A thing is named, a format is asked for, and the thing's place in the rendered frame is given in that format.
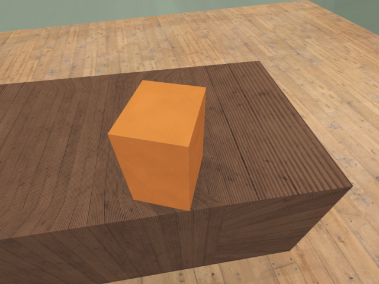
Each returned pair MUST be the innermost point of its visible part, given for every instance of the pedestal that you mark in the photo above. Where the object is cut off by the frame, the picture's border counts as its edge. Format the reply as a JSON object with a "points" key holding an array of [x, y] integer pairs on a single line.
{"points": [[66, 212]]}

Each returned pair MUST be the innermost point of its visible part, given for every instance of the carton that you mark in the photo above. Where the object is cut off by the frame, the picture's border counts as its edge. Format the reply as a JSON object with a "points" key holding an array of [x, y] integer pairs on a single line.
{"points": [[158, 142]]}

